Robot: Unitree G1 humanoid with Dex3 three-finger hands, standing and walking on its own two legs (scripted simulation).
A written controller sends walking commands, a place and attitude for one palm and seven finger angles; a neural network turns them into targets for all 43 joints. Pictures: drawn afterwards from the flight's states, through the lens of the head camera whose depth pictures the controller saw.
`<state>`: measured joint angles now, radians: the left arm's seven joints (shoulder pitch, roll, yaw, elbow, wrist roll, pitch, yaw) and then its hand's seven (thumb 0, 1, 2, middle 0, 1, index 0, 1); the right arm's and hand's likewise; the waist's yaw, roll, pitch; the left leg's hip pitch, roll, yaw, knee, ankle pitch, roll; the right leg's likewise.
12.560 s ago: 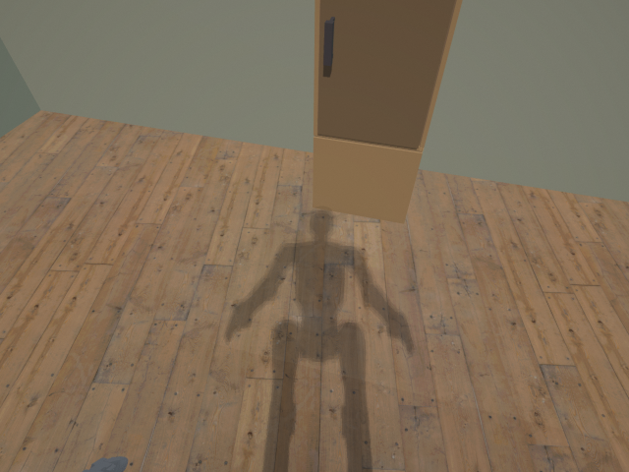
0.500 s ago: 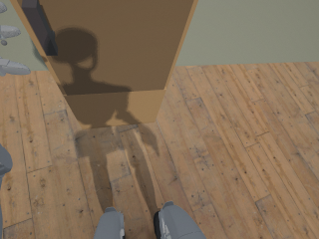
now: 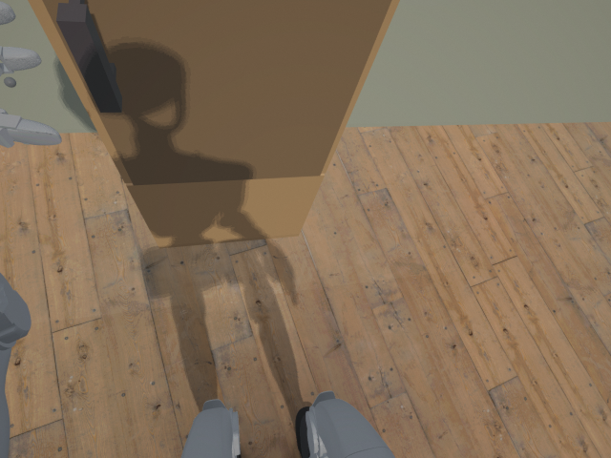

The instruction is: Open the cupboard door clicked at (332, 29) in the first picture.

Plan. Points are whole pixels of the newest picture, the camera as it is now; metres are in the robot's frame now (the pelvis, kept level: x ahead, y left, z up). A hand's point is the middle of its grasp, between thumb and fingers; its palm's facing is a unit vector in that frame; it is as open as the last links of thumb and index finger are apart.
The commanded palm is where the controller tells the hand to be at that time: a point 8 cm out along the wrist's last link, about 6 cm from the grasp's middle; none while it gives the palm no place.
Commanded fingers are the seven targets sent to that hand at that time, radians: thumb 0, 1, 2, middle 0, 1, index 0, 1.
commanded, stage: move the hooked fingers beside the handle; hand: left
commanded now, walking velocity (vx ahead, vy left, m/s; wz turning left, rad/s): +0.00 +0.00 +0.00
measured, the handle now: (95, 49) +0.58 +0.20 +0.09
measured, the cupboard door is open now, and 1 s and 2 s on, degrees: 0 0 0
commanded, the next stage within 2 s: slide the fingers in behind the handle in 0.38 s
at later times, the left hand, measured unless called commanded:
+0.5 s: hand (23, 82) +0.53 +0.26 +0.09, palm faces +0.07 -1.00 -0.01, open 14.0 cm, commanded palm +0.52 +0.30 +0.08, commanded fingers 0.00 -0.50 0.30 -0.30 -1.20 -0.30 -1.20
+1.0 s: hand (62, 81) +0.53 +0.23 +0.09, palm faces +0.05 -1.00 +0.01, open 14.0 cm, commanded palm +0.52 +0.26 +0.08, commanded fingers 0.00 -0.50 0.30 -0.30 -1.20 -0.30 -1.20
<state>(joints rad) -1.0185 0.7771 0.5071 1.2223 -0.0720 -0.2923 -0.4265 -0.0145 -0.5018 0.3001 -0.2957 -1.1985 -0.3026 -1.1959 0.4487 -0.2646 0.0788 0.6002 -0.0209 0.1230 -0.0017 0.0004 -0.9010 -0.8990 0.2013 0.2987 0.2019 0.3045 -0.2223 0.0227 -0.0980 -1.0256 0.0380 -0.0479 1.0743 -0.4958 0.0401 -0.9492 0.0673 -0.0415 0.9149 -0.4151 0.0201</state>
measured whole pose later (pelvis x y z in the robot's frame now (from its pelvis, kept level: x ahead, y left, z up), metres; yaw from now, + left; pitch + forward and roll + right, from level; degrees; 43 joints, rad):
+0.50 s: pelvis -0.01 -0.01 -0.01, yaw +0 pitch +25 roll -6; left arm -1.07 0.81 0.50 1.30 -0.05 -0.31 -0.39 -0.01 -0.50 0.30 -0.30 -1.20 -0.30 -1.20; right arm 0.42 -0.28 0.09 0.59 -0.02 0.11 -0.01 0.00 -0.90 -0.90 0.20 0.30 0.20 0.30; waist -0.24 0.03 -0.08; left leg -1.05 0.04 -0.05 1.10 -0.49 0.03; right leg -0.98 0.07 -0.04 0.96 -0.42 0.01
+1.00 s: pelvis -0.01 -0.01 +0.00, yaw +0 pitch +25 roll -6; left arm -1.05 0.70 0.46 1.25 -0.05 -0.31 -0.32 -0.01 -0.50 0.30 -0.30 -1.20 -0.30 -1.20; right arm 0.43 -0.27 0.08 0.60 -0.03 0.10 0.00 0.00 -0.90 -0.90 0.20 0.30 0.20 0.30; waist -0.24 0.03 -0.10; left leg -1.03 0.04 -0.05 1.09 -0.49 0.03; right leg -0.97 0.07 -0.04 0.95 -0.42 0.01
